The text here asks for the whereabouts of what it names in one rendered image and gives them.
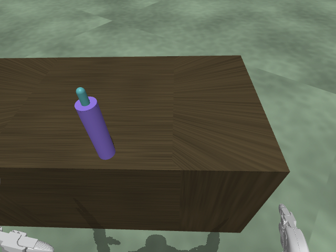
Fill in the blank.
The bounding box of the right robot hand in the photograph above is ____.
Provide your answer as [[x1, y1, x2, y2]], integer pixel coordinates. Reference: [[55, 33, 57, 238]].
[[279, 204, 310, 252]]

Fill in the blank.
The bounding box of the bottle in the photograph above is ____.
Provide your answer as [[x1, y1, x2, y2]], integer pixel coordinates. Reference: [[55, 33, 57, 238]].
[[75, 87, 116, 160]]

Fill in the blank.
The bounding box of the left robot hand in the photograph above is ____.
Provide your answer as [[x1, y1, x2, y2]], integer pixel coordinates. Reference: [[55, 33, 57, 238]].
[[0, 180, 54, 252]]

